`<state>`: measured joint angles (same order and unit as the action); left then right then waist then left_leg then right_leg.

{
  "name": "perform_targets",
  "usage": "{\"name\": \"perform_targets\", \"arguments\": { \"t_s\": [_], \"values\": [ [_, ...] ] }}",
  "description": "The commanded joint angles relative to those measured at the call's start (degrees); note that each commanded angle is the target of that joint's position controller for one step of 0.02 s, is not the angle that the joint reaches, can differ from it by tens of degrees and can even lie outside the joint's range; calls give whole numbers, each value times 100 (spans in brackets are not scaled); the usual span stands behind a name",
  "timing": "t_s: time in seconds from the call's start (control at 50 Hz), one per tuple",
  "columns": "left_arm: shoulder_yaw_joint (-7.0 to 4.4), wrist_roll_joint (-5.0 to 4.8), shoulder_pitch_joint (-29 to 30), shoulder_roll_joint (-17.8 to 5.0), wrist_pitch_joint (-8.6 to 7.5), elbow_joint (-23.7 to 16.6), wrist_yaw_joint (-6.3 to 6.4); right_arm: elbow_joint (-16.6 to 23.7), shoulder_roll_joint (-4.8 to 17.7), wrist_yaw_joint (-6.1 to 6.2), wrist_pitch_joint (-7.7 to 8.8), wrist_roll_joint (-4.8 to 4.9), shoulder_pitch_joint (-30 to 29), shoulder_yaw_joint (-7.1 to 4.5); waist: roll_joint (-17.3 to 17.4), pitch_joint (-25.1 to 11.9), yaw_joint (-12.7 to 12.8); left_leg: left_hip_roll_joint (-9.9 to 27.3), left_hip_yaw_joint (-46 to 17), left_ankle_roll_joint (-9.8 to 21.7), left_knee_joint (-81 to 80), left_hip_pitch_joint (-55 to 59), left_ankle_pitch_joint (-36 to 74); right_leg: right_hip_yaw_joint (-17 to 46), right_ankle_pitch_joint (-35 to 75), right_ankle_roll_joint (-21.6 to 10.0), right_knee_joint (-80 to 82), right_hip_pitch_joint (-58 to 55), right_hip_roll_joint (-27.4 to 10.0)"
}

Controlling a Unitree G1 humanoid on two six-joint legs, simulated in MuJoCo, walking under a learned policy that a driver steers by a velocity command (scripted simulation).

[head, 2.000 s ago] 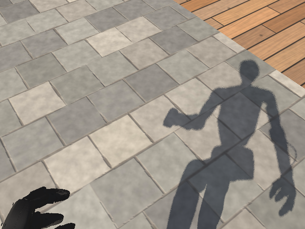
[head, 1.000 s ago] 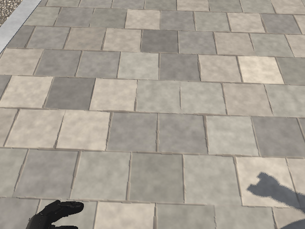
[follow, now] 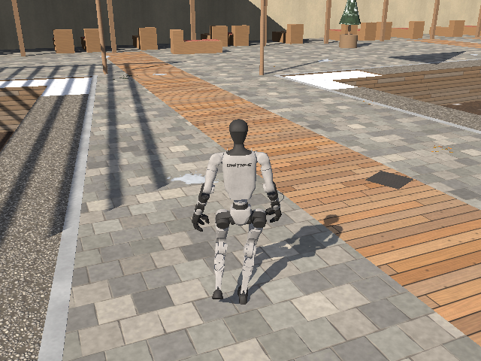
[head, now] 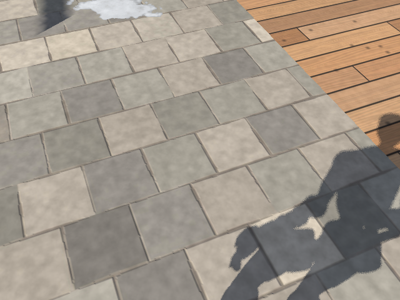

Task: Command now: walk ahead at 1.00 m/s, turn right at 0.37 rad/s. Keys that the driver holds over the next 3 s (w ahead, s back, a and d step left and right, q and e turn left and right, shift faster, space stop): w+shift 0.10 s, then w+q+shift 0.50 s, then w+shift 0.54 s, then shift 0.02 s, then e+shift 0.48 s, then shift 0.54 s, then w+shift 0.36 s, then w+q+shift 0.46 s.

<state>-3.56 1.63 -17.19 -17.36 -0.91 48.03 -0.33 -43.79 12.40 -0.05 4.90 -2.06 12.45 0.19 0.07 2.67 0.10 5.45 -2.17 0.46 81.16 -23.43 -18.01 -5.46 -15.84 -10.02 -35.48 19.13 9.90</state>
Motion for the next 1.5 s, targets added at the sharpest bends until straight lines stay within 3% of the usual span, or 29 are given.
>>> {"name": "perform_targets", "arguments": {
  "t_s": [0.02,0.16,0.22,0.26,0.3,0.32,0.34,0.36,0.38,0.42,0.5,0.58,0.7,0.74,0.76,0.78,0.8,0.82,0.86,0.98,1.08,1.14,1.18,1.2,1.22,1.24,1.28,1.38,1.5],
  "values": [
    [-101,-67,-173,-538,-350,-242,76,318,706,-78,-163,-90,338,-132,457,5,-291,451,-139,-93,-778,-1108,-63,2746,-68,-827,2581,-346,-1842],
    [-130,-244,-820,-648,-671,7,-85,823,469,-295,-123,134,-1411,-6,108,470,353,153,738,257,-4445,-769,2971,1002,2366,-228,3603,-922,-1396],
    [-111,-136,-942,-757,-691,178,-23,752,633,-290,-96,156,-1431,-85,-84,315,334,-299,920,582,-4988,-729,2977,389,4417,141,3433,-2297,-1629],
    [-129,8,-930,-946,-600,209,109,639,846,-259,-114,126,-1090,-182,-524,-139,73,-828,1116,720,-4895,-367,2187,108,6797,393,2528,-3016,-1817],
    [-173,217,-604,-1117,-411,121,241,144,1192,-207,-164,130,547,-356,-843,-965,-762,-1228,1136,920,-4670,979,1352,-82,8107,544,340,-3084,-1996],
    [-189,230,-240,-1184,-334,0,275,-239,1364,-153,-191,97,1806,-477,-678,-1342,-1437,-1144,935,1090,-4945,2220,1028,-245,7550,575,-1527,-2341,-1863],
    [-61,241,-83,-726,-395,-155,222,-398,1761,-64,-262,76,2445,-634,87,-1511,-1467,-285,-345,1347,-4589,3393,-114,-171,3791,552,-3825,-754,-1297],
    [99,-51,-767,-124,-536,-505,14,-362,2188,-82,-318,15,1845,-742,2291,-1921,-409,1033,-4304,2579,-5947,4888,-1052,499,-1127,961,-5700,2135,-234],
    [153,30,-144,-477,-634,-612,65,-134,1793,-130,-311,73,1314,-742,764,-1679,-670,981,-4675,2450,-6588,4654,-1063,1166,-512,755,-5663,2705,-662],
    [212,73,482,-519,-738,-810,43,-295,1294,-112,-268,111,1165,-630,-514,-596,-310,628,-3351,1984,-6765,2870,-116,1149,53,739,-4513,2293,-1217],
    [355,304,729,-300,-340,-1153,-40,-353,1213,-53,-80,207,1077,-535,-204,112,214,-172,-2180,1846,-7136,853,581,887,-364,1144,-3144,1711,-1558],
    [499,135,2103,-156,-355,-1722,-157,-270,1351,-81,-6,230,1215,-633,69,519,-209,-600,-1771,1545,-7513,118,1687,451,1516,1341,-816,1150,-1426],
    [408,91,2179,-319,-432,-1757,-83,-497,1438,-9,41,268,1699,-668,290,-163,-490,-241,-1585,1007,-6700,2168,4793,310,2284,872,730,261,-954],
    [180,24,775,-765,-466,-1363,52,-513,1802,24,37,120,1520,-731,462,-1030,262,-153,-1467,791,-4933,2525,6064,309,1286,659,684,-1073,-735],
    [51,26,-423,-991,-460,-1046,164,-442,1724,27,44,48,1164,-712,444,-1473,942,-328,-1321,724,-3495,1764,5379,556,845,551,463,-2341,-1145],
    [-80,159,-1627,-1382,-459,-839,273,-256,1013,53,92,-30,1108,-538,-492,-2239,1226,-657,-935,746,-1325,760,2568,1990,-874,443,225,-3558,-2388],
    [-199,205,-1104,-1778,-435,-742,157,-73,498,-32,88,383,2222,-365,-2722,-2923,267,-1455,-624,469,261,-1043,-834,5752,-1813,-498,1714,-4581,-3619],
    [-147,142,-429,-1027,-393,-937,69,-248,974,53,21,171,1540,-366,-1091,-1895,386,-845,-586,599,286,-1833,-310,5429,-2497,-445,1957,-3900,-3222],
    [-27,151,-175,-442,-439,-711,10,9,1016,-63,4,57,347,-357,204,-687,391,-548,-509,560,-322,-1747,240,3604,-925,-298,2006,-2355,-2684],
    [37,-74,-669,-378,-669,-41,-7,718,657,-295,-174,-110,-710,-125,-363,237,-71,-219,-334,355,-1979,-2085,397,1797,760,-104,2930,-1135,-2152],
    [-15,-202,-881,-708,-739,153,-82,1007,555,-455,-92,18,-1649,53,-207,505,19,-331,652,491,-4395,-236,2436,681,2733,82,3866,-592,-1917],
    [-56,-151,-1164,-1043,-671,336,-29,896,860,-309,-91,-63,-1409,-51,-437,-33,-165,-800,946,728,-4677,178,1812,330,6133,237,2679,-2008,-2055],
    [-47,-124,-1164,-1121,-503,454,89,329,1082,-160,-40,-181,364,-185,-580,-904,-984,-986,759,882,-5119,2116,1791,256,6852,497,41,-1819,-1933],
    [28,-149,-1197,-854,-489,351,108,100,1426,-56,-6,-305,1235,-313,-477,-1465,-1252,-118,-10,973,-4957,3564,1971,329,5048,584,-1709,-726,-1688],
    [257,-375,-2039,276,-472,151,85,145,1950,-6,35,-465,1248,-446,1352,-2529,-532,2316,-2828,1737,-4780,5338,4391,328,-1505,794,-4619,1281,-655],
    [37,-327,-1848,-627,-406,243,210,217,1754,-39,-43,-68,1443,-504,355,-3424,-843,2306,-3316,1905,-4900,5179,5388,1120,-1424,677,-5282,1340,-668],
    [12,-467,-632,-562,-476,-87,184,298,1032,-98,95,285,366,-335,526,-1512,-657,1527,-1506,1609,-5480,3646,5410,1227,-1104,932,-4493,2037,-1268],
    [-83,-396,-574,-19,-24,-248,152,184,677,-23,185,150,-744,-330,416,-322,360,1078,192,1170,-6631,1043,4754,863,-386,1173,-3320,1274,-1677],
    [-91,-239,246,-43,-58,-714,-170,146,1105,318,-20,279,-897,-471,385,-521,176,565,1510,798,-6363,1318,4380,125,2268,1005,-440,580,-1261]
  ]
}}
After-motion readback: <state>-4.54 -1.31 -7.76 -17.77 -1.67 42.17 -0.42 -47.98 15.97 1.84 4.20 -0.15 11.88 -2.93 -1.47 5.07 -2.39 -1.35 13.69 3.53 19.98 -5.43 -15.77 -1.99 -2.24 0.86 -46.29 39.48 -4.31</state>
